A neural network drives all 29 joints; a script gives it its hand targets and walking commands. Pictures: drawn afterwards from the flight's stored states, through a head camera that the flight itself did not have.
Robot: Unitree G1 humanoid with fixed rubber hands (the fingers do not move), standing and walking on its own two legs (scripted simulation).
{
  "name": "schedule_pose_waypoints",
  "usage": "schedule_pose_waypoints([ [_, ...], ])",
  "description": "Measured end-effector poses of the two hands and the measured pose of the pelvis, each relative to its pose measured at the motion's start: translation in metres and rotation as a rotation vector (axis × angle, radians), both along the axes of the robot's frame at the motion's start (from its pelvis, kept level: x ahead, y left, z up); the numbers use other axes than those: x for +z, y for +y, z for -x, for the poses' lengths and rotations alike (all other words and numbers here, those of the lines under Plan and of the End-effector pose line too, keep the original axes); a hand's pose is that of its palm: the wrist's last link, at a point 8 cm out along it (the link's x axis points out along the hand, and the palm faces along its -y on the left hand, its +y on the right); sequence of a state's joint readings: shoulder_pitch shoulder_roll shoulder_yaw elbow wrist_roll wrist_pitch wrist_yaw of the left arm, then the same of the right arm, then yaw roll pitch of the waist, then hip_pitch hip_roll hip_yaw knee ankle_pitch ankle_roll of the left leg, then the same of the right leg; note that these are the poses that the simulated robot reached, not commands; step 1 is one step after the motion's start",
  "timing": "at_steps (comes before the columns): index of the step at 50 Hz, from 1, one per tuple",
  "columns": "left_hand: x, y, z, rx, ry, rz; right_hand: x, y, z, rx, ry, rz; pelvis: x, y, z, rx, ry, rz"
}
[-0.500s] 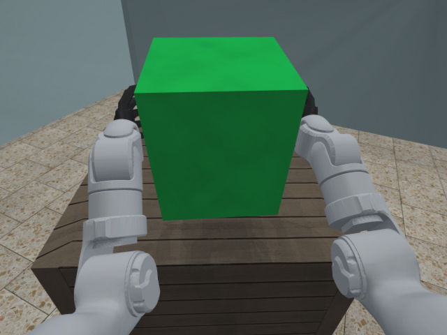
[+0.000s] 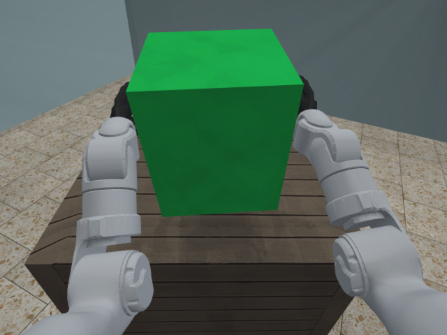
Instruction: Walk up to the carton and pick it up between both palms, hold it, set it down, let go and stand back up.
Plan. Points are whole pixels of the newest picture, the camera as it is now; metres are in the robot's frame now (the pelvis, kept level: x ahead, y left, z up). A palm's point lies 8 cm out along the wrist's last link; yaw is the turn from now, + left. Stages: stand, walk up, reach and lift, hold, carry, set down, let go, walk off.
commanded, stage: hold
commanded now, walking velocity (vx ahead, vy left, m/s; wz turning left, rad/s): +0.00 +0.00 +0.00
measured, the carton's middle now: (215, 125) +0.40 +0.00 +0.24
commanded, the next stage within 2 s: none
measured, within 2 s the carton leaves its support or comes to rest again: neither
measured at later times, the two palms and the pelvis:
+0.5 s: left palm (120, 129) +0.36 +0.16 +0.25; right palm (304, 125) +0.36 -0.14 +0.25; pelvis +0.00 +0.01 +0.00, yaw -1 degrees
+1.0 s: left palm (125, 125) +0.37 +0.15 +0.25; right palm (307, 120) +0.37 -0.15 +0.26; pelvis -0.01 +0.00 +0.00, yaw -1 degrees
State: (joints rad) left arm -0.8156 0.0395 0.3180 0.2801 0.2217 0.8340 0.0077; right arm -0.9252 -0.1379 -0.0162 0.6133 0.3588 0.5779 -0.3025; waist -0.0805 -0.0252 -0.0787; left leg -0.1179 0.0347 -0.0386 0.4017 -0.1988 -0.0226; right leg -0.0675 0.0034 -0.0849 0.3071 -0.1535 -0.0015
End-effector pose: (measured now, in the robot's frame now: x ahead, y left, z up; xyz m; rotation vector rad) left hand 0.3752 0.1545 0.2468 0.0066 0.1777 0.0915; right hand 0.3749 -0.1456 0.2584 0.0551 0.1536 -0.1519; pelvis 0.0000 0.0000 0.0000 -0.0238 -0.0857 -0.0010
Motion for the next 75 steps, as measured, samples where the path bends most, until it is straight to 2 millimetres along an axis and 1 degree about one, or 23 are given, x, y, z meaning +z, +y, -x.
schedule_pose_waypoints([
  [7,-0.008,0.001,0.007,-0.002,-0.019,0.001,-0.006,0.001,0.007,-0.001,-0.018,-0.012,0.0,0.005,-0.008,0.0,-0.02,0.005],
  [12,-0.009,0.002,0.012,-0.002,-0.016,0.004,-0.01,0.002,0.012,-0.005,-0.016,-0.023,-0.001,0.009,-0.01,-0.006,-0.042,0.005],
  [23,0.002,0.003,0.015,0.001,-0.023,-0.017,-0.006,0.002,0.016,-0.004,-0.023,-0.029,0.0,0.014,-0.003,-0.02,-0.047,0.0],
  [34,0.003,0.001,0.018,0.005,-0.014,-0.02,-0.004,0.002,0.017,0.003,-0.016,-0.017,0.0,0.011,0.005,-0.021,-0.04,-0.003],
  [44,0.005,-0.003,0.011,0.0,0.004,-0.014,-0.002,-0.003,0.012,-0.003,0.002,-0.01,0.0,0.005,0.008,-0.017,-0.018,-0.008],
  [48,0.005,-0.004,0.007,-0.002,0.001,-0.014,0.0,-0.004,0.009,-0.003,0.0,-0.001,0.0,0.003,0.007,-0.017,-0.011,-0.007],
  [55,-0.001,-0.004,0.004,-0.005,0.008,-0.001,-0.002,-0.004,0.007,-0.006,0.007,0.003,0.0,0.003,0.002,-0.015,-0.012,-0.002],
  [65,-0.006,0.0,0.006,-0.002,-0.005,-0.003,-0.006,0.0,0.007,-0.003,-0.006,-0.007,0.0,0.005,-0.004,-0.005,-0.026,0.002],
  [75,-0.004,0.001,0.007,-0.002,-0.004,-0.009,-0.008,0.001,0.009,-0.003,-0.005,-0.015,0.0,0.009,-0.006,-0.014,-0.032,0.001],
])
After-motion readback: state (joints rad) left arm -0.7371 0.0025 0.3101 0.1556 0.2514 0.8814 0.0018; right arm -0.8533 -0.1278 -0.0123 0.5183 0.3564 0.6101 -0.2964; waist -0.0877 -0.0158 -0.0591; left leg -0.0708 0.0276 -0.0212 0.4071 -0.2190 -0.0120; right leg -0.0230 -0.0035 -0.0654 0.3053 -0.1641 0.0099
